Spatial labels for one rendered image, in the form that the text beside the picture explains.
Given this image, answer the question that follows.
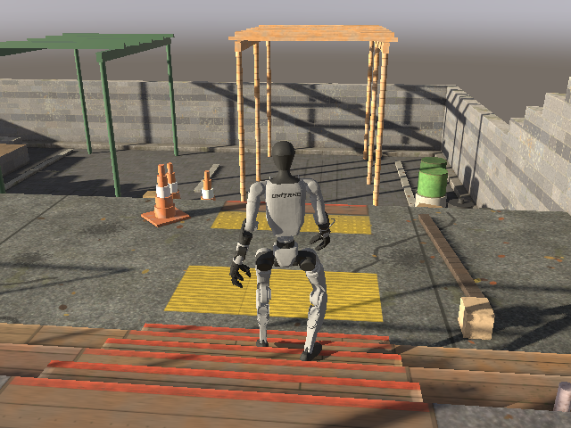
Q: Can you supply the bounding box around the robot right forearm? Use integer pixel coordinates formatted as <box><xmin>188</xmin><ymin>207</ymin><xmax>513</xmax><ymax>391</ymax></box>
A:
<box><xmin>318</xmin><ymin>212</ymin><xmax>331</xmax><ymax>238</ymax></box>

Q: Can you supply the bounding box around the right robot hand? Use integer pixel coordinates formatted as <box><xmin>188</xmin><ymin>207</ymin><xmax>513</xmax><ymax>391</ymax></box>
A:
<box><xmin>310</xmin><ymin>233</ymin><xmax>330</xmax><ymax>251</ymax></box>

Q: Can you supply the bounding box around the left robot upper arm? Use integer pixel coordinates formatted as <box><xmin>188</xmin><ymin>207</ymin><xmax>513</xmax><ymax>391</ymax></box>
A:
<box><xmin>244</xmin><ymin>180</ymin><xmax>266</xmax><ymax>233</ymax></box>

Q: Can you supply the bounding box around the robot left forearm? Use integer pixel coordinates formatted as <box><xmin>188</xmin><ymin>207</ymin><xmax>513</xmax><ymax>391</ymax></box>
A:
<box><xmin>233</xmin><ymin>218</ymin><xmax>252</xmax><ymax>265</ymax></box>

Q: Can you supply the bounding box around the robot head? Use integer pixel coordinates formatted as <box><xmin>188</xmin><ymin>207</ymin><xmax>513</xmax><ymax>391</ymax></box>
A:
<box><xmin>269</xmin><ymin>141</ymin><xmax>300</xmax><ymax>185</ymax></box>

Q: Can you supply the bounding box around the right robot upper arm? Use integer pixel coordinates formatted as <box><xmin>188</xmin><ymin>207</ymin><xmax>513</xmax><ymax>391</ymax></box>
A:
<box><xmin>302</xmin><ymin>178</ymin><xmax>327</xmax><ymax>225</ymax></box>

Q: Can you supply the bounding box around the robot left shin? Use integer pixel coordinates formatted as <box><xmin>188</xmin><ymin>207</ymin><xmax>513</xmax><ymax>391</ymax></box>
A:
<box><xmin>256</xmin><ymin>288</ymin><xmax>269</xmax><ymax>343</ymax></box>

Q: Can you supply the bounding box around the left robot hand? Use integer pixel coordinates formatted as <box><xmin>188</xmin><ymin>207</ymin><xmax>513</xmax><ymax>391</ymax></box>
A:
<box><xmin>229</xmin><ymin>261</ymin><xmax>251</xmax><ymax>288</ymax></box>

